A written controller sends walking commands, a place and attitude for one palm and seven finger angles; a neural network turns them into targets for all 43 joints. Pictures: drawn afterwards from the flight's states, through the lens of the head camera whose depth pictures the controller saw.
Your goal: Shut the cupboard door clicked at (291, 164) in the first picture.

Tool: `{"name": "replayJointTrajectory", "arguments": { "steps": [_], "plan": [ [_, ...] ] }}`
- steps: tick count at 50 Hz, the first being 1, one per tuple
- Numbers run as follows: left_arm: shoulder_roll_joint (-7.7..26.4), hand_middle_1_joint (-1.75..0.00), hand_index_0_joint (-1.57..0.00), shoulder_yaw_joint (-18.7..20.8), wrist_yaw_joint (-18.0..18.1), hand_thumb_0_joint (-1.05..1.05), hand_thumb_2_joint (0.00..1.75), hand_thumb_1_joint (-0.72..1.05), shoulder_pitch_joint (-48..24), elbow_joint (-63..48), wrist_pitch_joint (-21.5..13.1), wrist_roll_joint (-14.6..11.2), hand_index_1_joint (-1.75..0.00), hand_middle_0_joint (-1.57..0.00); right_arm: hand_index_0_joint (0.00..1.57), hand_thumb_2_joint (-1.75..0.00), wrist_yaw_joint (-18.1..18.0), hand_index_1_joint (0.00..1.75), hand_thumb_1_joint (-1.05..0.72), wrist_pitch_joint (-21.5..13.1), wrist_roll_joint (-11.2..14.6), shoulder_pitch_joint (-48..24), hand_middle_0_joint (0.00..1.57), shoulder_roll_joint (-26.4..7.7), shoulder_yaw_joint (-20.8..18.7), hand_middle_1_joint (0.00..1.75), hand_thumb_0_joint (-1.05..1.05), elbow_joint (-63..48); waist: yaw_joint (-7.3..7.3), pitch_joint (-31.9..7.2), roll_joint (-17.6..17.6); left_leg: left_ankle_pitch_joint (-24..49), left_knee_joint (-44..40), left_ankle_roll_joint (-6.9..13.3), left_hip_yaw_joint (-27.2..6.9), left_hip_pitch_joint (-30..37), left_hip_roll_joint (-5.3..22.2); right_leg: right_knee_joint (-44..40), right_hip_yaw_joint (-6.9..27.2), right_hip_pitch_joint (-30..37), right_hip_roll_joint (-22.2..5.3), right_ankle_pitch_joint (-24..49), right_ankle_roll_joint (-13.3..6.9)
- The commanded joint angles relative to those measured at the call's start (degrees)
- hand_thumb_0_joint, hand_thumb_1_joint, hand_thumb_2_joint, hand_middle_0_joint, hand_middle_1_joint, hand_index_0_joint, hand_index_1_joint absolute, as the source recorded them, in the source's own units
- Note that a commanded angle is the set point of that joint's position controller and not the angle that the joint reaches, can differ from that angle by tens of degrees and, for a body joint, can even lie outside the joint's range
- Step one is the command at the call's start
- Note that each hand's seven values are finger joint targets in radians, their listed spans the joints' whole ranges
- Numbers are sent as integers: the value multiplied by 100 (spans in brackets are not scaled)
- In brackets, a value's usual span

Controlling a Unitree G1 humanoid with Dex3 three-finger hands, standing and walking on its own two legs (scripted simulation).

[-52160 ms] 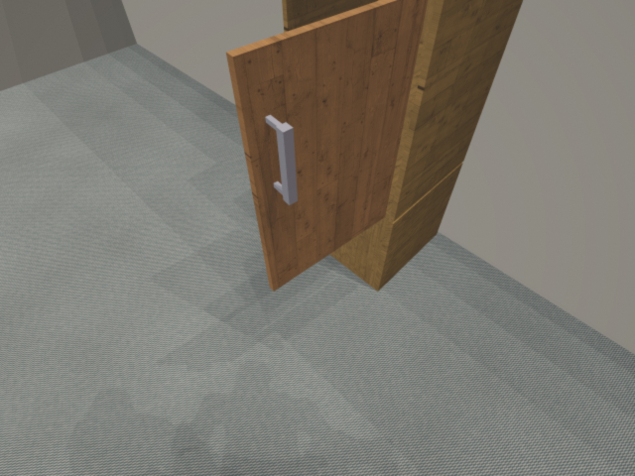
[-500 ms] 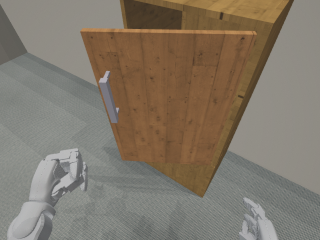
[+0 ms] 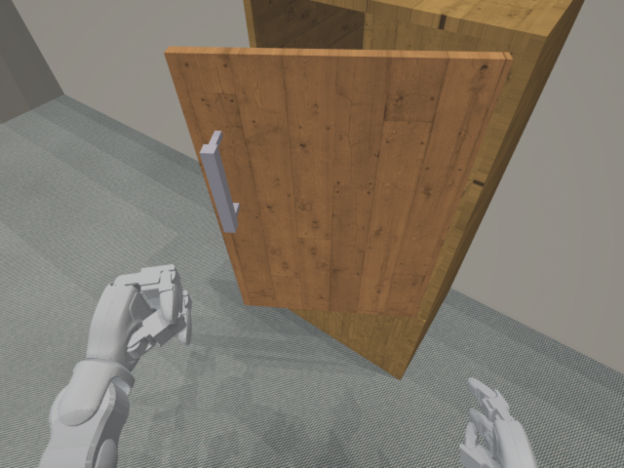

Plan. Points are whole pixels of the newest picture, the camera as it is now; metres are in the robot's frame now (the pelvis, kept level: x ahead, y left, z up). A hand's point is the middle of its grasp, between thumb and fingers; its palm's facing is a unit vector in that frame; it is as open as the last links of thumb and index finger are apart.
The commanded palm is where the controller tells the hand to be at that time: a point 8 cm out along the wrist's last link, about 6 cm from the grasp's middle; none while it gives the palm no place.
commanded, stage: bring the fist close to the handle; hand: left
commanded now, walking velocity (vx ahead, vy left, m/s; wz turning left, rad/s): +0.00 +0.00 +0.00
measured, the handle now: (224, 184) +0.48 +0.17 +0.10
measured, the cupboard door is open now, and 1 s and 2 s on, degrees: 30 30 19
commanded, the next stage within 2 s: push the door shut along its arc in 1.20 s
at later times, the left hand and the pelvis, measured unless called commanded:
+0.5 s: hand (226, 257) +0.34 +0.14 +0.10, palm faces -0.04 -1.00 -0.03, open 3.1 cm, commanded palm +0.33 +0.20 +0.10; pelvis +0.00 +0.00 +0.00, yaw -1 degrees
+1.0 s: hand (238, 220) +0.41 +0.14 +0.10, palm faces -0.02 -1.00 -0.01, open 3.1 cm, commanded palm +0.37 +0.19 +0.10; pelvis +0.00 -0.01 +0.01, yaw -3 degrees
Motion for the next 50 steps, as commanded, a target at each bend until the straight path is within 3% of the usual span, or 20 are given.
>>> {"name": "replayJointTrajectory", "arguments": {
  "steps": [1, 2, 6, 7, 9, 12, 16, 17, 21, 23, 27, 29, 30, 33, 39, 41, 43, 47, 48, 50],
  "plan": [
    [776, -150, -130, 376, 123, 0, 90, 90, -1400, -894, -258, 25, -150, -130, 20, -90, -70, 30, -90, -314, 30, -315, 20, -647, -318, 30, 0, -812, -111, -992, -279, 857, -914, 93, -29, 357, -73, -794, 56, 473, 163, 727, -72],
    [904, -150, -130, 499, 171, 0, 90, 90, -1385, -775, -232, 43, -150, -130, 20, -90, -67, 30, -90, -276, 10, -305, 20, -665, -314, 30, 0, -797, -74, -1050, -449, 948, -904, 105, -7, 293, -75, -809, 86, 604, 156, 797, -66],
    [616, -150, -130, 318, 286, 0, 90, 90, -1717, -765, -203, 105, -150, -130, 20, -90, 15, 30, -90, -195, 4, -359, 20, -590, -308, 30, 0, -842, -32, -1261, -114, 1353, -951, 58, 57, 501, -84, -688, 25, 724, 148, 1322, -99],
    [725, -150, -130, 416, 340, 0, 90, 90, -1661, -650, -200, 122, -150, -130, 20, -90, 22, 30, -90, -168, -2, -334, 20, -607, -317, 30, 0, -842, -10, -1222, -287, 1406, -946, 64, 45, 436, -62, -689, 21, 777, 154, 1360, -102],
    [522, -150, -130, 192, 388, 0, 90, 90, -1986, -597, -224, 172, -150, -130, 20, -90, 52, 30, -90, -129, 6, -337, 20, -594, -317, 30, 0, -823, -87, -1156, -230, 1336, -970, 57, 62, 479, -57, -712, 17, 660, 161, 1321, -91],
    [706, -150, -130, 307, 481, 0, 90, 90, -2401, -336, -269, 269, -150, -130, 20, -90, 44, 30, -90, -55, -15, -305, 20, -643, -353, 30, 0, -747, -132, -1176, -431, 1274, -949, 82, 86, 452, -52, -752, 67, 673, 164, 1256, -83],
    [522, -150, -130, 137, 516, 0, 90, 90, -2927, -159, -318, 303, -150, -130, 20, -90, 61, 30, -90, -8, -4, -305, 20, -614, -359, 30, 0, -688, -171, -1304, -159, 1307, -959, 63, 112, 583, -70, -744, 71, 639, 158, 1351, -99],
    [659, -150, -130, 246, 551, 0, 90, 90, -2953, 34, -313, 318, -150, -130, 20, -90, 56, 30, -90, 21, -5, -260, 20, -644, -365, 30, 0, -648, -186, -1275, -451, 1256, -952, 83, 103, 503, -49, -784, 92, 675, 165, 1292, -84],
    [521, -150, -130, 129, 585, 0, 90, 90, -3439, 298, -356, 364, -150, -130, 20, -90, 62, 30, -90, 95, -8, -251, 20, -632, -383, 30, 0, -607, -192, -1478, -220, 1409, -950, 68, 143, 621, -69, -737, 97, 721, 152, 1533, -97],
    [628, -150, -130, 240, 621, 0, 90, 90, -3649, 597, -354, 368, -150, -130, 20, -90, 57, 30, -90, 156, -10, -217, 20, -650, -396, 30, 0, -558, -213, -1481, -448, 1391, -943, 85, 153, 547, -64, -773, 133, 770, 146, 1554, -76],
    [892, -150, -130, 470, 623, 0, 90, 90, -4040, 1221, -379, 386, -150, -130, 20, -90, 51, 30, -90, 294, -8, -170, 20, -678, -396, 30, 0, -487, -212, -1404, -557, 1292, -952, 98, 204, 421, -68, -849, 202, 815, 139, 1508, -63],
    [1014, -150, -130, 578, 607, 0, 90, 90, -4448, 1385, -448, 375, -150, -130, 20, -90, 45, 30, -90, 359, 0, -162, 20, -680, -406, 30, 0, -452, -224, -1480, -427, 1277, -953, 90, 227, 407, -76, -854, 243, 833, 127, 1526, -71],
    [879, -150, -130, 434, 585, 0, 90, 90, -4631, 1441, -480, 383, -150, -130, 20, -90, 53, 30, -90, 375, -1, -160, 20, -667, -391, 30, 0, -454, -255, -1529, -298, 1307, -950, 86, 221, 452, -84, -827, 233, 800, 127, 1572, -82],
    [799, -150, -130, 369, 548, 0, 90, 90, -4891, 1710, -590, 369, -150, -130, 20, -90, 66, 30, -90, 405, -1, -54, 20, -686, -441, 30, 0, -414, -285, -1776, -380, 1519, -878, 91, 227, 533, -70, -769, 226, 861, 134, 1861, -77],
    [993, -150, -130, 509, 528, 0, 90, 90, -5551, 2566, -683, 408, -150, -130, 20, -90, 82, 30, -90, 547, -6, 112, 20, -739, -465, 30, 0, -279, -366, -1709, -557, 1405, -857, 104, 250, 303, -76, -793, 282, 799, 121, 1859, -49],
    [1047, -150, -130, 541, 535, 0, 90, 90, -5829, 2684, -752, 446, -150, -130, 20, -90, 91, 30, -90, 601, -8, 131, 20, -737, -474, 30, 0, -267, -358, -1783, -365, 1325, -861, 101, 251, 298, -88, -779, 299, 746, 127, 1744, -69],
    [1131, -150, -130, 674, 540, 0, 90, 90, -5652, 2682, -823, 442, -150, -130, 20, -90, 106, 30, -90, 632, -19, 166, 20, -738, -496, 30, 0, -326, -267, -2069, -364, 1517, -847, 112, 277, 353, -91, -723, 306, 979, 128, 1976, -80],
    [1361, -150, -130, 937, 479, 0, 90, 90, -5337, 2830, -944, 410, -150, -130, 20, -90, 117, 30, -90, 708, -18, 225, 20, -760, -524, 30, 0, -368, -191, -2004, -578, 1564, -868, 127, 321, 191, -85, -735, 329, 1136, 145, 2092, -68],
    [1189, -150, -130, 770, 448, 0, 90, 90, -5393, 2640, -983, 403, -150, -130, 20, -90, 134, 30, -90, 713, -14, 190, 20, -734, -513, 30, 0, -404, -215, -2040, -349, 1624, -889, 122, 343, 271, -87, -724, 326, 1098, 140, 2191, -75],
    [1041, -150, -130, 664, 426, 0, 90, 90, -5325, 2481, -1018, 377, -150, -130, 20, -90, 159, 30, -90, 708, -8, 198, 20, -722, -531, 30, 0, -423, -232, -2054, -270, 1668, -886, 121, 344, 388, -79, -720, 296, 1022, 176, 2228, -85]
  ]
}}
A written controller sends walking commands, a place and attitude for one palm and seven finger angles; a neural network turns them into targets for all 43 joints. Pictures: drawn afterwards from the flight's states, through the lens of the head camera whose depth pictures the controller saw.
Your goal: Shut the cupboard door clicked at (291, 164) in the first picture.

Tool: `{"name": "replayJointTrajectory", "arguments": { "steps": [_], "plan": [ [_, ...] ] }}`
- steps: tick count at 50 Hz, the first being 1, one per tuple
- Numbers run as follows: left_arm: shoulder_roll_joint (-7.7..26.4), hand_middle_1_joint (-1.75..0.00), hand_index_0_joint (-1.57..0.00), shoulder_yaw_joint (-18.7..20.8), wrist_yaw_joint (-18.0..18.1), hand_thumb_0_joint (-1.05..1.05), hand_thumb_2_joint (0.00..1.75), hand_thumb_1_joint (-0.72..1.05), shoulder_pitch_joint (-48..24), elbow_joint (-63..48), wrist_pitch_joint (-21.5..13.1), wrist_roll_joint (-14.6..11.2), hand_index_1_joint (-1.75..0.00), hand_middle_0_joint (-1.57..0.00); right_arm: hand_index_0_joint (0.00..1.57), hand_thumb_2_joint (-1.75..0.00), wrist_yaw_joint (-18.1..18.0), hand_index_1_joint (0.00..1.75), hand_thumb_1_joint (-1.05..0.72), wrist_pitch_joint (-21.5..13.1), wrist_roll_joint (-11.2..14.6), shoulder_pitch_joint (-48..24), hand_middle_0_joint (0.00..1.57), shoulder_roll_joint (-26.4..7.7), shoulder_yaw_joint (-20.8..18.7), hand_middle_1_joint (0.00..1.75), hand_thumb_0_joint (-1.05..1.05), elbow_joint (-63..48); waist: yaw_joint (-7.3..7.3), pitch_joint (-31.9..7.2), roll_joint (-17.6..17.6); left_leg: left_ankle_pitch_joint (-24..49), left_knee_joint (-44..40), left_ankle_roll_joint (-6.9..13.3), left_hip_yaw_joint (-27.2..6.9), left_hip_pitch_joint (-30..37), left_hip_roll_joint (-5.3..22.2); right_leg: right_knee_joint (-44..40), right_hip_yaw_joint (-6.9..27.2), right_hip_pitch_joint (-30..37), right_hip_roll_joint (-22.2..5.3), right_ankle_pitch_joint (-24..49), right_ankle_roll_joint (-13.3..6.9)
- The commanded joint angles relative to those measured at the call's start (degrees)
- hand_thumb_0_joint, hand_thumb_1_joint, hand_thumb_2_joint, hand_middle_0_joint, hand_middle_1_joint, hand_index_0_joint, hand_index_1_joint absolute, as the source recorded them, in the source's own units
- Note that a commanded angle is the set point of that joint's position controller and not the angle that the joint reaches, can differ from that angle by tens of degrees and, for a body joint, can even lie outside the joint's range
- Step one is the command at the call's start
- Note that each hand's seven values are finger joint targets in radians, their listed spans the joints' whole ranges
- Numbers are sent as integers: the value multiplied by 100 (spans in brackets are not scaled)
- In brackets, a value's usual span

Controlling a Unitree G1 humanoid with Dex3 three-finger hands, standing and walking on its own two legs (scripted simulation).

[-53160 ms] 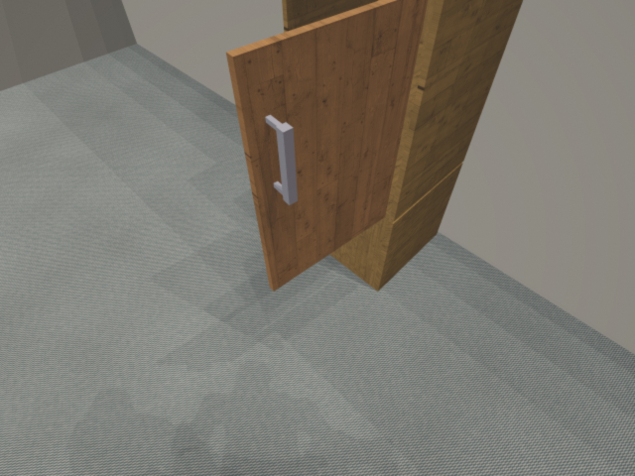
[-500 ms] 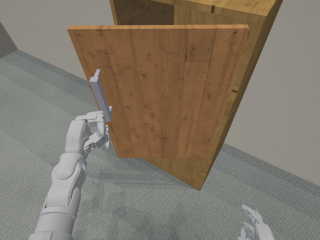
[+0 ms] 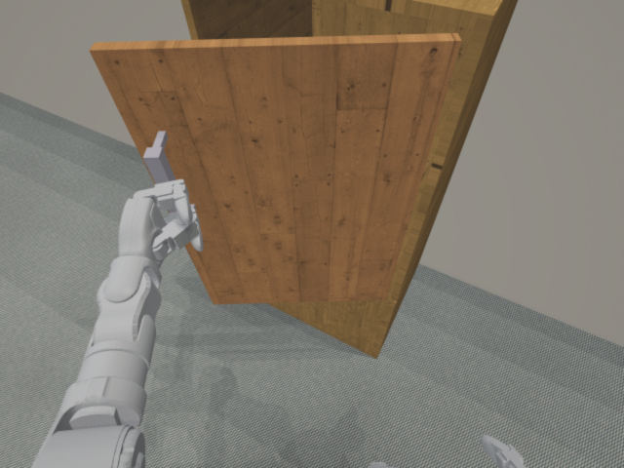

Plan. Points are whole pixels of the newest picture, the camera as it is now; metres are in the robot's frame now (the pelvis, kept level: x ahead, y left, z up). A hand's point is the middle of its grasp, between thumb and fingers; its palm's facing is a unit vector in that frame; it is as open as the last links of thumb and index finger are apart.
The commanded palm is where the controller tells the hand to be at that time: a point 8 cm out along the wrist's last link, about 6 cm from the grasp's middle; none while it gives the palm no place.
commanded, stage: bring the fist close to the handle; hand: left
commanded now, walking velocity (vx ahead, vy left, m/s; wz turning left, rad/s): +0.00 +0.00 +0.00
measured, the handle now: (175, 187) +0.47 +0.20 +0.09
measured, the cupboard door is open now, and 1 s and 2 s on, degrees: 30 19 8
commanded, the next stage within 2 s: push the door shut along its arc in 0.20 s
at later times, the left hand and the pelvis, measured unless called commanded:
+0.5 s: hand (193, 222) +0.40 +0.16 +0.10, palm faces -0.03 -1.00 -0.01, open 3.1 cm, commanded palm +0.39 +0.22 +0.09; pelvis -0.01 +0.01 +0.00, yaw +1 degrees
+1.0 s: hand (208, 188) +0.46 +0.15 +0.09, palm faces -0.15 -0.99 -0.01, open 3.1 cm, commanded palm +0.46 +0.20 +0.09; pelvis -0.02 +0.01 -0.02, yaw +1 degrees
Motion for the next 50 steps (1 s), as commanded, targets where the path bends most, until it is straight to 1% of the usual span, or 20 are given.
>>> {"name": "replayJointTrajectory", "arguments": {
  "steps": [1, 2, 6, 8, 10, 12, 14, 16, 17, 18, 22, 24, 25, 29, 32, 35, 37, 42, 43, 50],
  "plan": [
    [1057, -150, -130, 274, -45, 0, 90, 90, -1660, -1453, -526, -114, -150, -130, 20, -90, -41, 30, -90, -260, 35, -76, 20, -688, -303, 30, 0, -778, 160, -1949, -281, 1436, -522, 144, 23, 519, -151, -531, -25, 1357, 93, 1944, -60],
    [1034, -150, -130, 261, -47, 0, 90, 90, -1636, -1483, -537, -129, -150, -130, 20, -90, -61, 30, -90, -261, 19, -61, 20, -711, -313, 30, 0, -790, 135, -1965, -398, 1496, -511, 165, 27, 515, -157, -542, -28, 1408, 101, 1995, -46],
    [800, -150, -130, 22, -47, 0, 90, 90, -1712, -1686, -511, -131, -150, -130, 20, -90, -57, 30, -90, -269, 51, -134, 20, -673, -298, 30, 0, -778, 76, -1742, -134, 1258, -585, 147, 5, 586, -148, -601, -63, 1156, 110, 1713, -61],
    [972, -150, -130, 153, -7, 0, 90, 90, -1784, -1483, -468, -123, -150, -130, 20, -90, -90, 30, -90, -257, 48, -132, 20, -715, -298, 30, 0, -726, 36, -1594, -354, 1046, -596, 160, -25, 502, -139, -663, -53, 1059, 108, 1459, -39],
    [834, -150, -130, -15, -5, 0, 90, 90, -2130, -1515, -472, -89, -150, -130, 20, -90, -103, 30, -90, -261, 50, -197, 20, -683, -279, 30, 0, -715, -25, -1561, -146, 833, -616, 153, -46, 560, -151, -686, -59, 897, 105, 1171, -48],
    [1005, -150, -130, 93, 24, 0, 90, 90, -2202, -1473, -495, -67, -150, -130, 20, -90, -130, 30, -90, -263, 41, -169, 20, -712, -276, 30, 0, -703, 4, -1659, -154, 838, -603, 154, -86, 596, -141, -665, -67, 941, 110, 1103, -68],
    [780, -150, -130, -137, 25, 0, 90, 90, -2485, -1401, -503, -49, -150, -130, 20, -90, -124, 30, -90, -286, 52, -221, 20, -673, -247, 30, 0, -679, -53, -1673, -54, 772, -601, 132, -133, 650, -132, -625, -98, 805, 111, 1027, -80],
    [876, -150, -130, -5, 40, 0, 90, 90, -2371, -1237, -509, -58, -150, -130, 20, -90, -115, 30, -90, -292, 36, -201, 20, -699, -264, 30, 0, -671, 8, -1791, -105, 841, -578, 123, -134, 652, -135, -590, -100, 861, 116, 1093, -89],
    [1034, -150, -130, 63, 33, 0, 90, 90, -2458, -1134, -521, -30, -150, -130, 20, -90, -131, 30, -90, -280, 36, -158, 20, -731, -249, 30, 0, -658, -24, -1756, -178, 878, -567, 134, -164, 637, -129, -572, -114, 863, 113, 1114, -91],
    [896, -150, -130, -117, -6, 0, 90, 90, -2705, -1099, -526, -1, -150, -130, 20, -90, -123, 30, -90, -275, 41, -169, 20, -714, -242, 30, 0, -644, -111, -1757, -204, 877, -562, 134, -159, 640, -119, -551, -114, 789, 104, 1154, -72],
    [1115, -150, -130, 30, -123, 0, 90, 90, -3194, -371, -477, 18, -150, -130, 20, -90, -141, 30, -90, -226, 38, -62, 20, -767, -227, 30, 0, -574, -154, -1608, -337, 688, -519, 132, -189, 428, -140, -552, -99, 653, 114, 970, -76],
    [1112, -150, -130, -3, -199, 0, 90, 90, -3524, -238, -513, 20, -150, -130, 20, -90, -129, 30, -90, -213, 44, -65, 20, -752, -212, 30, 0, -581, -168, -1717, -83, 732, -486, 120, -189, 450, -151, -489, -87, 596, 104, 1025, -97],
    [1232, -150, -130, 105, -228, 0, 90, 90, -3531, -107, -534, 20, -150, -130, 20, -90, -131, 30, -90, -204, 42, -15, 20, -770, -227, 30, 0, -574, -159, -1836, -201, 783, -447, 120, -208, 454, -143, -458, -90, 610, 115, 1071, -102],
    [1199, -150, -130, -6, -386, 0, 90, 90, -4089, 156, -680, 37, -150, -130, 20, -90, -102, 30, -90, -204, 23, 165, 20, -805, -255, 30, 0, -500, -249, -2085, -14, 1032, -327, 96, -262, 566, -131, -314, -114, 437, 130, 1273, -117],
    [1027, -150, -130, -240, -513, 0, 90, 90, -4514, 502, -728, 36, -150, -130, 20, -90, -93, 30, -90, -208, 27, 284, 20, -836, -255, 30, 0, -435, -412, -1950, -14, 920, -248, 118, -297, 496, -137, -291, -135, 145, 155, 1131, -117],
    [1239, -150, -130, -140, -635, 0, 90, 90, -4847, 913, -721, 19, -150, -130, 20, -90, -108, 30, -90, -192, 29, 394, 20, -907, -267, 30, 0, -325, -546, -1939, -340, 630, -198, 156, -299, 212, -131, -332, -76, 95, 148, 931, -80],
    [1375, -150, -130, -82, -732, 0, 90, 90, -5074, 995, -751, 24, -150, -130, 20, -90, -125, 30, -90, -204, 14, 485, 20, -946, -273, 30, 0, -294, -552, -2067, -51, 679, -148, 160, -302, 243, -150, -272, -71, 29, 150, 949, -106],
    [1542, -150, -130, -56, -953, 0, 90, 90, -5438, 1380, -726, 34, -150, -130, 20, -90, -119, 30, -90, -203, -10, 702, 20, -1026, -282, 30, 0, -190, -670, -2260, 15, 703, -29, 160, -392, 181, -128, -158, -96, -206, 166, 889, -116],
    [1386, -150, -130, -224, -996, 0, 90, 90, -5617, 1431, -705, 28, -150, -130, 20, -90, -110, 30, -90, -211, -7, 702, 20, -1013, -270, 30, 0, -171, -759, -2240, 16, 630, -15, 159, -397, 170, -112, -171, -91, -306, 158, 826, -93],
    [1870, -150, -130, 92, -1061, 0, 90, 90, -6042, 1600, -717, 114, -150, -130, 20, -90, -67, 30, -90, -194, -48, 977, 20, -1077, -300, 30, 0, -101, -811, -2584, 242, 845, 161, 167, -430, 129, -88, -42, -75, -423, 184, 930, -99]
  ]
}}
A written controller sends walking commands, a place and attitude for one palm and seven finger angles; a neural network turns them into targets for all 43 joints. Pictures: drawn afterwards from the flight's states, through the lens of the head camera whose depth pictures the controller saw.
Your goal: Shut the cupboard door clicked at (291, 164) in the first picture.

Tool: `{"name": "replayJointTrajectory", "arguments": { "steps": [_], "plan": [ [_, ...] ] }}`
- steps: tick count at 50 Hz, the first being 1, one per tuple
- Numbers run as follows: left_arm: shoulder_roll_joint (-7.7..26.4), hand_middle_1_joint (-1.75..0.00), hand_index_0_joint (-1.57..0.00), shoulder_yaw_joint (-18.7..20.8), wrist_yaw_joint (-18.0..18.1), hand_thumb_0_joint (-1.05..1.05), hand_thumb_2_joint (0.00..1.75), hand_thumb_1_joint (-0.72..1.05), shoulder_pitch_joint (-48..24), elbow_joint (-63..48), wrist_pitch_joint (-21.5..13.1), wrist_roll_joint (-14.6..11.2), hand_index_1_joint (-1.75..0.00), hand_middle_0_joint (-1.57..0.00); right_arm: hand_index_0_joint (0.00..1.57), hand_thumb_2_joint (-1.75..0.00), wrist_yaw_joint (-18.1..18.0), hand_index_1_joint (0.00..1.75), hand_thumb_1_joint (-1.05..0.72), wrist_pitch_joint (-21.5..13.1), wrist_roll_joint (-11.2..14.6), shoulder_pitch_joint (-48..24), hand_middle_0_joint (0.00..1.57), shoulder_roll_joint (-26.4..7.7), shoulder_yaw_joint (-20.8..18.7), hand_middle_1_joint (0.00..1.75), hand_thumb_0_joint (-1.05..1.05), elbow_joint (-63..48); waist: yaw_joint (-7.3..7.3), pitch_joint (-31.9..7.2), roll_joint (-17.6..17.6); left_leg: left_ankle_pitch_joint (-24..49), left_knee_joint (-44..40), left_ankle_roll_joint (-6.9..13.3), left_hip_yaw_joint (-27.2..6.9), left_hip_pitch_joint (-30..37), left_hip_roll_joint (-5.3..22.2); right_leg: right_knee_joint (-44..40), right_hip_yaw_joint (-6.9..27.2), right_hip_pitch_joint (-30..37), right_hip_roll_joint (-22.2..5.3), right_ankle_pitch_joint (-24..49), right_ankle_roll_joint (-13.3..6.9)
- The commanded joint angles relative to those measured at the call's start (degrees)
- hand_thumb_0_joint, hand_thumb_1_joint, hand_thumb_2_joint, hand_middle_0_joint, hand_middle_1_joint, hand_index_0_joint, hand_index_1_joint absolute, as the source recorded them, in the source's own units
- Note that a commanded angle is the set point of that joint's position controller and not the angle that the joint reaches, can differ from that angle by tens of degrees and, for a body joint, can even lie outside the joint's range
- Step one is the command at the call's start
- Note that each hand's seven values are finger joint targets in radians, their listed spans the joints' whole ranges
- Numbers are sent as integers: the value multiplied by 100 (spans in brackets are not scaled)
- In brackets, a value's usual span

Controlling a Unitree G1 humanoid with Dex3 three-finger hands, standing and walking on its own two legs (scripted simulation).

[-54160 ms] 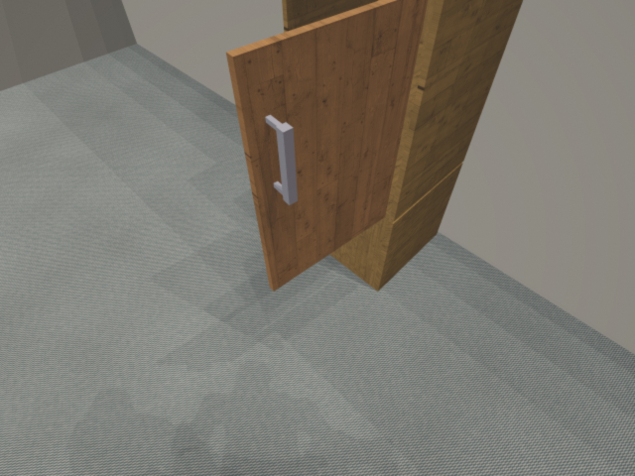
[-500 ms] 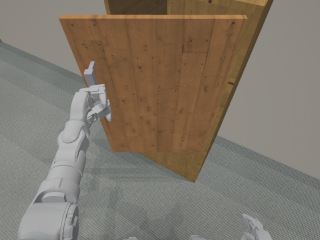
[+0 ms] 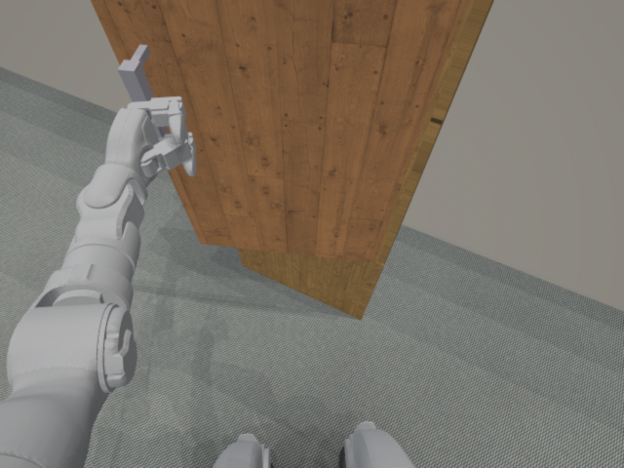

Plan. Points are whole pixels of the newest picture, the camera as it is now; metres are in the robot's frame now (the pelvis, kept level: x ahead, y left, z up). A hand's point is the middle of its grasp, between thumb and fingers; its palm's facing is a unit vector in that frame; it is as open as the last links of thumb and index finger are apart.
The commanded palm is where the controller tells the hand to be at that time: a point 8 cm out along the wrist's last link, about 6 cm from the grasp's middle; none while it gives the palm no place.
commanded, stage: push the door shut along its arc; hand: left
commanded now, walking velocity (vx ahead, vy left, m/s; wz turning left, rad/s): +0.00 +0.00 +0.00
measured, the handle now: (156, 110) +0.56 +0.18 +0.11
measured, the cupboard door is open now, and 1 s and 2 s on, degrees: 19 8 0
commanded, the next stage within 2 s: pull the fist back off the door in 1.18 s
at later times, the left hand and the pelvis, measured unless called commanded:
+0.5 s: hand (221, 111) +0.54 +0.09 +0.12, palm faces -0.31 -0.95 +0.00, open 3.1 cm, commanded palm +0.55 +0.15 +0.11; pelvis +0.01 +0.00 -0.01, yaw -2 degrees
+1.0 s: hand (236, 96) +0.57 +0.07 +0.12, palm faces -0.38 -0.92 -0.02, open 3.2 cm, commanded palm +0.60 +0.10 +0.11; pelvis +0.00 +0.00 -0.02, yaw -1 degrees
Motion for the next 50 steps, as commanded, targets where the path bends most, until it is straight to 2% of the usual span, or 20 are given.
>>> {"name": "replayJointTrajectory", "arguments": {
  "steps": [1, 5, 8, 12, 13, 16, 18, 20, 23, 26, 28, 31, 33, 35, 38, 42, 45, 47, 48, 50],
  "plan": [
    [896, -150, -130, -11, -143, 0, 90, 90, -3253, -1153, -360, 47, -150, -130, 20, -90, -49, 30, -90, -192, 4, 580, 20, -878, -335, 30, 0, -458, -345, -2476, 269, 829, -634, 89, -237, 1415, -41, -619, 75, 725, 251, 862, -154],
    [1317, -150, -130, 207, -162, 0, 90, 90, -3636, -939, -308, 114, -150, -130, 20, -90, -64, 30, -90, -160, 7, 695, 20, -932, -319, 30, 0, -433, -493, -2392, 101, 597, -572, 134, -228, 1046, -29, -628, 128, 715, 258, 711, -121],
    [1434, -150, -130, 304, -197, 0, 90, 90, -3736, -961, -330, 130, -150, -130, 20, -90, -47, 30, -90, -161, -14, 784, 20, -939, -325, 30, 0, -466, -456, -2780, 389, 947, -478, 112, -257, 1301, -21, -512, 101, 668, 273, 940, -153],
    [1504, -150, -130, 309, -286, 0, 90, 90, -3929, -790, -268, 157, -150, -130, 20, -90, -42, 30, -90, -139, -28, 905, 20, -955, -309, 30, 0, -446, -589, -2737, 230, 1027, -373, 158, -230, 1145, -29, -497, 108, 643, 303, 1038, -130],
    [1787, -150, -130, 494, -303, 0, 90, 90, -3984, -729, -252, 191, -150, -130, 20, -90, -43, 30, -90, -117, -29, 913, 20, -976, -310, 30, 0, -428, -553, -2781, 232, 1018, -348, 147, -214, 1046, -16, -498, 146, 725, 297, 1080, -119],
    [1769, -150, -130, 436, -403, 0, 90, 90, -4047, -656, -183, 225, -150, -130, 20, -90, -40, 30, -90, -101, -24, 955, 20, -961, -315, 30, 0, -458, -608, -2833, 238, 1086, -290, 160, -180, 985, -18, -481, 164, 752, 304, 1202, -110],
    [1971, -150, -130, 575, -436, 0, 90, 90, -4141, -682, -192, 233, -150, -130, 20, -90, -39, 30, -90, -81, -49, 1009, 20, -977, -303, 30, 0, -452, -582, -2988, 423, 1317, -241, 143, -213, 1117, -12, -399, 129, 708, 314, 1342, -131],
    [1695, -150, -130, 352, -494, 0, 90, 90, -4229, -777, -176, 241, -150, -130, 20, -90, -19, 30, -90, -66, -54, 1035, 20, -959, -321, 30, 0, -452, -640, -3066, 522, 1501, -202, 132, -253, 1345, 7, -376, 86, 507, 327, 1393, -132],
    [1875, -150, -130, 555, -521, 0, 90, 90, -4123, -583, -88, 227, -150, -130, 20, -90, -14, 30, -90, -28, -69, 1108, 20, -985, -321, 30, 0, -472, -607, -3097, 422, 1614, -186, 138, -231, 1275, -3, -366, 75, 611, 345, 1520, -129],
    [1811, -150, -130, 431, -522, 0, 90, 90, -4233, -358, 41, 308, -150, -130, 20, -90, -8, 30, -90, 17, -76, 1147, 20, -978, -314, 30, 0, -451, -719, -2786, 228, 1399, -154, 167, -193, 938, -9, -408, 97, 551, 344, 1418, -99],
    [2144, -150, -130, 667, -497, 0, 90, 90, -4313, -327, 31, 359, -150, -130, 20, -90, -22, 30, -90, 39, -90, 1181, 20, -1015, -310, 30, 0, -469, -695, -2867, 278, 1468, -117, 162, -184, 912, -9, -363, 104, 586, 346, 1483, -117],
    [1979, -150, -130, 485, -551, 0, 90, 90, -4527, -392, 41, 389, -150, -130, 20, -90, -9, 30, -90, 36, -113, 1209, 20, -986, -324, 30, 0, -470, -757, -2938, 405, 1479, -59, 168, -174, 965, -15, -360, 109, 504, 354, 1481, -110],
    [1886, -150, -130, 423, -602, 0, 90, 90, -4594, -458, 3, 382, -150, -130, 20, -90, -9, 30, -90, 34, -123, 1249, 20, -997, -337, 30, 0, -442, -773, -3221, 543, 1771, -10, 151, -239, 1279, -6, -282, 63, 373, 366, 1605, -136],
    [1860, -150, -130, 347, -650, 0, 90, 90, -4853, -385, 53, 382, -150, -130, 20, -90, -24, 30, -90, 42, -130, 1279, 20, -1016, -342, 30, 0, -376, -906, -3041, 416, 1603, 14, 166, -260, 1189, 15, -325, 53, 227, 369, 1450, -113],
    [1579, -150, -130, 123, -686, 0, 90, 90, -5197, -416, 80, 371, -150, -130, 20, -90, -42, 30, -90, 15, -152, 1318, 20, -1021, -350, 30, 0, -286, -996, -3134, 650, 1716, 75, 152, -340, 1499, 30, -297, 4, -147, 375, 1343, -131],
    [1161, -150, -130, -161, -683, 0, 90, 90, -5550, -270, 161, 346, -150, -130, 20, -90, -50, 30, -90, -32, -188, 1362, 20, -1020, -336, 30, 0, -144, -1195, -2910, 757, 1725, 129, 167, -426, 1646, 47, -287, -90, -622, 395, 1129, -169],
    [1357, -150, -130, -73, -674, 0, 90, 90, -5774, -68, 212, 402, -150, -130, 20, -90, -56, 30, -90, -59, -211, 1402, 20, -1051, -323, 30, 0, -51, -1237, -2962, 713, 1593, 204, 158, -450, 1457, 60, -221, -96, -704, 387, 1005, -165],
    [1069, -150, -130, -258, -661, 0, 90, 90, -5985, -110, 211, 407, -150, -130, 20, -90, -60, 30, -90, -93, -229, 1414, 20, -1034, -319, 30, 0, -4, -1328, -2939, 938, 1649, 226, 163, -509, 1636, 60, -179, -155, -965, 391, 934, -194],
    [1201, -150, -130, -201, -663, 0, 90, 90, -6092, -118, 187, 443, -150, -130, 20, -90, -57, 30, -90, -113, -241, 1410, 20, -1055, -327, 30, 0, 21, -1315, -3084, 998, 1655, 278, 140, -535, 1700, 88, -137, -135, -1049, 384, 896, -184],
    [1030, -150, -130, -320, -661, 0, 90, 90, -6230, -68, 241, 450, -150, -130, 20, -90, -47, 30, -90, -133, -252, 1412, 20, -1048, -320, 30, 0, 50, -1396, -3051, 1005, 1581, 327, 160, -515, 1610, 77, -111, -150, -1147, 393, 858, -185]
  ]
}}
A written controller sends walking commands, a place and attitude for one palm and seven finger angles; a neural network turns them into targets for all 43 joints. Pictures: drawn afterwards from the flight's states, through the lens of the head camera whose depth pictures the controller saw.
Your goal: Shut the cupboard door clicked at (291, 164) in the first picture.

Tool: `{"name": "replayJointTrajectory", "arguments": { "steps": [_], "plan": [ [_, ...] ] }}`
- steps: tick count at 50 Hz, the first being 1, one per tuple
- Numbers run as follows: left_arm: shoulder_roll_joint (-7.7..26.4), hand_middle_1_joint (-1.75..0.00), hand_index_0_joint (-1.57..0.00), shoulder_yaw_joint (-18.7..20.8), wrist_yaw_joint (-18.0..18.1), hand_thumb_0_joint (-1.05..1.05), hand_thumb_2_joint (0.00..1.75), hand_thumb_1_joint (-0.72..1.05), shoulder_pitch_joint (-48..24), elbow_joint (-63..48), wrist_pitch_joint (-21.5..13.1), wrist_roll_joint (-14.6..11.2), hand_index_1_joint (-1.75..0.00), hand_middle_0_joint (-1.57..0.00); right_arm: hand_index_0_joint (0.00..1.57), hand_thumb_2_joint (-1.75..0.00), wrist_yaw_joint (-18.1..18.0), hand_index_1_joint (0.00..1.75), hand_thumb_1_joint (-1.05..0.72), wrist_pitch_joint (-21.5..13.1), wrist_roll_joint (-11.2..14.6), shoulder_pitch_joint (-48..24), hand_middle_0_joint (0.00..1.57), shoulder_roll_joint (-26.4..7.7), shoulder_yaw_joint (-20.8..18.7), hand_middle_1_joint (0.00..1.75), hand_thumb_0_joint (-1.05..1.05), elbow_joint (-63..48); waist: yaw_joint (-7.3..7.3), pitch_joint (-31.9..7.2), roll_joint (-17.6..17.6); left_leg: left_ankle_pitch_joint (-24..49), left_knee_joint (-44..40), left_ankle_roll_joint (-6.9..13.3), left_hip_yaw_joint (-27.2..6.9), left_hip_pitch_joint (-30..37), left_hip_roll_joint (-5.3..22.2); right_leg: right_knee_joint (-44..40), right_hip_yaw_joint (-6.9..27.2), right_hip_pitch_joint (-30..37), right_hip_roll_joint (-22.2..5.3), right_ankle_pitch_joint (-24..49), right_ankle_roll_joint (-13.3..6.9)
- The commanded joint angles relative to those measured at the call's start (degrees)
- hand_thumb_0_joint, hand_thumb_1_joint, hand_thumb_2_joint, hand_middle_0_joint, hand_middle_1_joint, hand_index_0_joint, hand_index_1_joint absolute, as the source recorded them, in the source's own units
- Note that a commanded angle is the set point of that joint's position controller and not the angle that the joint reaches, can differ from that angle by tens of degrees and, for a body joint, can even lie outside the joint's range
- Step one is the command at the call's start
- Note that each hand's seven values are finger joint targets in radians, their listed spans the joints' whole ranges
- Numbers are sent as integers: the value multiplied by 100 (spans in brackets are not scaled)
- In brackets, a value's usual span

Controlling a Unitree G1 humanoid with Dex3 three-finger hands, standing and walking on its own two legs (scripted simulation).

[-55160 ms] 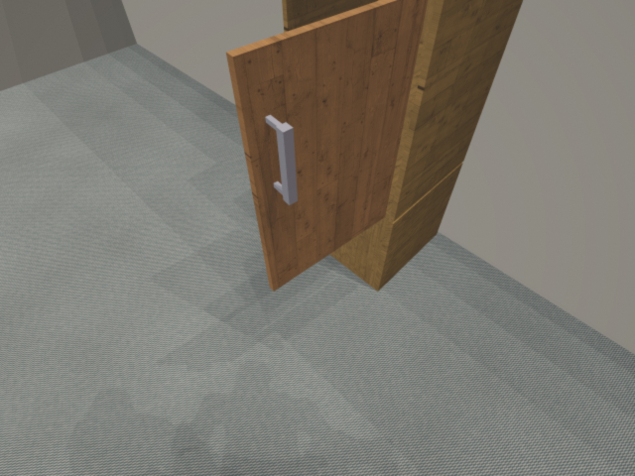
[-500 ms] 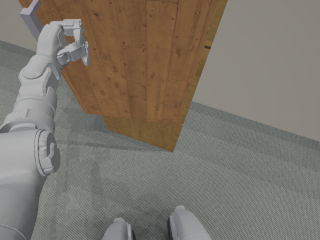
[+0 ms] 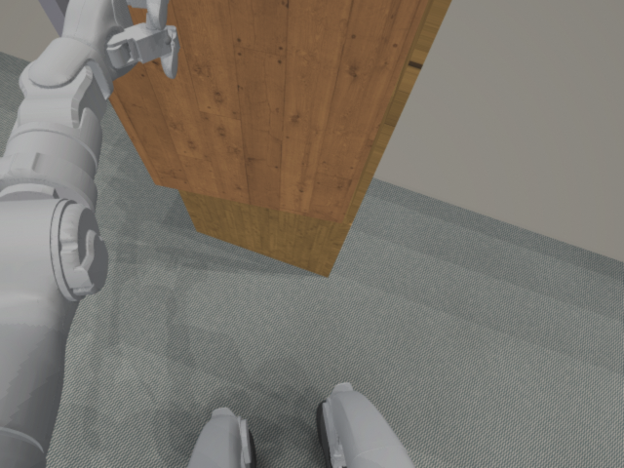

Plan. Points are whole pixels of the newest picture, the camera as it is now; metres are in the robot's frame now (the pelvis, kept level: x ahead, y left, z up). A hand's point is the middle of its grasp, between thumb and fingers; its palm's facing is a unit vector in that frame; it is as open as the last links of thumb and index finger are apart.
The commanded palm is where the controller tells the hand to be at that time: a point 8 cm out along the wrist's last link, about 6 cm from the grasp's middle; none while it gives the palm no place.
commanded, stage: push the door shut along its arc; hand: left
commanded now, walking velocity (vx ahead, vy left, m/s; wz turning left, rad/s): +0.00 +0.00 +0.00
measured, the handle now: (76, 15) +0.62 +0.17 +0.13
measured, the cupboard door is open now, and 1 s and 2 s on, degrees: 8 0 0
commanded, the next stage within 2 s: pull the fist back off the door in 0.18 s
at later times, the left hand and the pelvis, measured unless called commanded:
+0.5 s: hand (192, 15) +0.61 +0.05 +0.14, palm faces +0.08 -1.00 -0.01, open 2.9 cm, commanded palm +0.59 +0.07 +0.14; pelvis +0.00 +0.00 -0.01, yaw +0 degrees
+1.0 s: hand (200, 57) +0.56 +0.04 +0.13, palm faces +0.03 -1.00 -0.01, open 3.1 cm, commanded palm +0.51 +0.09 +0.14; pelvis +0.03 -0.01 +0.03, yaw -2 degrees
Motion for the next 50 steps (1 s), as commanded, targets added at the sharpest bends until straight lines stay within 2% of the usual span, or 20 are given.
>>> {"name": "replayJointTrajectory", "arguments": {
  "steps": [1, 4, 8, 9, 14, 15, 16, 17, 19, 20, 22, 23, 25, 27, 30, 35, 37, 45, 48, 50],
  "plan": [
    [318, -150, -130, -61, -62, 0, 90, 90, -3717, -1232, -347, -24, -150, -130, 20, -90, -92, 30, -90, -133, -13, 1252, 20, -1085, -403, 30, 0, -11, -635, -3042, 829, 1805, -401, 132, -406, 2905, -19, -602, -68, 109, 302, 971, -208],
    [418, -150, -130, -22, -65, 0, 90, 90, -3860, -1089, -285, 17, -150, -130, 20, -90, -108, 30, -90, -146, -14, 1284, 20, -1091, -378, 30, 0, 19, -725, -3078, 773, 1770, -318, 161, -394, 2714, -18, -541, -76, 89, 316, 969, -200],
    [289, -150, -130, -143, -71, 0, 90, 90, -4175, -1219, -266, 87, -150, -130, 20, -90, -92, 30, -90, -193, -31, 1343, 20, -1080, -386, 30, 0, 47, -781, -3364, 1095, 1956, -190, 160, -415, 2952, -5, -418, -100, -154, 334, 1039, -215],
    [373, -150, -130, -105, -68, 0, 90, 90, -4109, -1037, -200, 119, -150, -130, 20, -90, -95, 30, -90, -172, -31, 1357, 20, -1091, -379, 30, 0, 83, -807, -3250, 958, 1909, -174, 163, -408, 2816, -8, -439, -119, -141, 340, 1021, -218],
    [617, -150, -130, -30, -142, 0, 90, 90, -4364, -1031, -111, 175, -150, -130, 20, -90, -102, 30, -90, -183, -54, 1445, 20, -1084, -350, 30, 0, 103, -852, -3415, 1001, 1975, -78, 185, -347, 2590, -30, -368, -114, 65, 368, 1196, -226],
    [802, -150, -130, 1202, 1087, 0, 90, 90, -4333, -1023, 38, -213, -150, -130, 20, -90, -1, 30, -90, -231, -164, 1722, 20, -912, -242, 30, 0, -147, -547, -3486, 1240, 1709, -151, 109, -414, 2066, 47, -489, 0, 283, 298, 1051, -165],
    [411, -150, -130, 931, 1729, 0, 90, 90, -4057, -845, 128, -30, -150, -130, 20, -90, 123, 30, -90, -237, -205, 1718, 20, -885, -236, 30, 0, -157, -614, -3423, 1141, 1501, -226, 75, -436, 1946, 67, -440, -28, 269, 276, 926, -117],
    [368, -150, -130, 1139, 2276, 0, 90, 90, -4013, -875, 85, 38, -150, -130, 20, -90, 217, 30, -90, -228, -312, 1837, 20, -898, -281, 30, 0, -159, -652, -3406, 708, 1548, -275, 84, -538, 1928, 69, -435, -93, 359, 269, 957, -67],
    [57, -150, -130, 1086, 3189, 0, 90, 90, -3899, -1199, -99, 452, -150, -130, 20, -90, 429, 30, -90, -155, -449, 1902, 20, -838, -369, 30, 0, -242, -573, -3499, 734, 1780, -236, 54, -461, 1961, 56, -424, -93, 343, 254, 1072, -36],
    [-52, -150, -130, 1055, 3616, 0, 90, 90, -4028, -1339, -242, 678, -150, -130, 20, -90, 520, 30, -90, -119, -530, 1917, 20, -811, -392, 30, 0, -231, -601, -3471, 751, 1758, -199, 56, -404, 1913, 24, -437, -88, 298, 249, 1067, -23],
    [-228, -150, -130, 674, 3959, 0, 90, 90, -4120, -1344, -498, 1207, -150, -130, 20, -90, 673, 30, -90, -51, -623, 2016, 20, -826, -450, 30, 0, -146, -698, -3463, 780, 1774, -232, 55, -396, 2051, 1, -456, -100, 213, 247, 1021, -34],
    [-291, -150, -130, 472, 3969, 0, 90, 90, -4044, -1306, -584, 1396, -150, -130, 20, -90, 722, 30, -90, -15, -604, 1993, 20, -837, -485, 30, 0, -122, -721, -3450, 878, 1719, -277, 47, -358, 2161, 1, -499, -83, 196, 239, 994, -50],
    [-360, -150, -130, 224, 3787, 0, 90, 90, -3998, -1257, -672, 1447, -150, -130, 20, -90, 753, 30, -90, 52, -548, 1938, 20, -866, -513, 30, 0, -135, -707, -3447, 963, 1538, -419, 43, -336, 2317, -32, -614, -50, 359, 243, 945, -102],
    [-236, -150, -130, 286, 3515, 0, 90, 90, -3834, -1212, -667, 1234, -150, -130, 20, -90, 704, 30, -90, 104, -475, 1900, 20, -889, -501, 30, 0, -201, -588, -3525, 989, 1502, -554, 49, -312, 2387, -71, -694, -25, 676, 255, 1016, -140],
    [-77, -150, -130, 536, 3239, 0, 90, 90, -3314, -1018, -584, 865, -150, -130, 20, -90, 616, 30, -90, 152, -364, 1792, 20, -893, -461, 30, 0, -302, -457, -3338, 525, 1241, -767, 87, -206, 2099, -107, -890, 23, 1216, 266, 1017, -113],
    [25, -150, -130, 855, 3286, 0, 90, 90, -2541, -1500, -986, 697, -150, -130, 20, -90, 592, 30, -90, 145, -358, 1711, 20, -822, -471, 30, 0, -431, -140, -3280, 222, 1435, -956, 109, -38, 1995, -133, -984, 83, 1849, 270, 1401, -83],
    [-259, -150, -130, 712, 3304, 0, 90, 90, -2039, -1454, -1109, 707, -150, -130, 20, -90, 604, 30, -90, 158, -337, 1684, 20, -796, -509, 30, 0, -446, -85, -3160, 96, 1596, -997, 103, 26, 2079, -132, -1000, 69, 1939, 275, 1623, -88],
    [-532, -150, -130, 717, 3255, 0, 90, 90, -1164, -2468, -1359, 501, -150, -130, 20, -90, 550, 30, -90, 324, -236, 1420, 20, -736, -657, 30, 0, -585, 303, -3302, -128, 2107, -1189, 88, 251, 2465, -204, -1096, 149, 2784, 269, 2505, -89],
    [-892, -150, -130, 447, 3175, 0, 90, 90, -717, -3012, -1498, 435, -150, -130, 20, -90, 521, 30, -90, 341, -186, 1262, 20, -669, -690, 30, 0, -629, 437, -3426, 116, 2587, -1228, 43, 256, 2958, -182, -1055, 104, 2839, 275, 2881, -117],
    [-1178, -150, -130, 251, 3113, 0, 90, 90, -316, -3267, -1466, 347, -150, -130, 20, -90, 515, 30, -90, 355, -146, 1144, 20, -644, -716, 30, 0, -650, 482, -3359, 55, 2763, -1264, 26, 267, 3131, -155, -1087, 78, 2873, 282, 2989, -114]
  ]
}}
